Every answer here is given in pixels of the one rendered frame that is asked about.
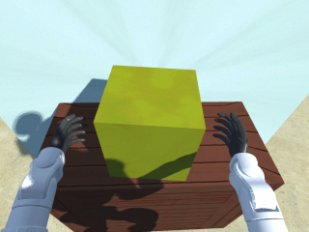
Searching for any carton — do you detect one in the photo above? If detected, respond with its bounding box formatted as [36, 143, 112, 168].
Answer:
[93, 65, 206, 182]

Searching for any pedestal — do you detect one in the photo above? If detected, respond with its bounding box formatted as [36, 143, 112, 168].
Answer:
[38, 101, 285, 232]

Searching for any robot left hand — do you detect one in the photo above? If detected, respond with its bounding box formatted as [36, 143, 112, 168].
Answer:
[48, 113, 88, 155]

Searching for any robot right hand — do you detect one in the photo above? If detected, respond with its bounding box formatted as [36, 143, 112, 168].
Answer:
[212, 112, 250, 158]

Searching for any left robot forearm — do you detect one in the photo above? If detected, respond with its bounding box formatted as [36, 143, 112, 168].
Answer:
[0, 147, 65, 232]

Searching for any right robot forearm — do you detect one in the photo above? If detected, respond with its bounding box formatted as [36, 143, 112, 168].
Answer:
[229, 153, 289, 232]

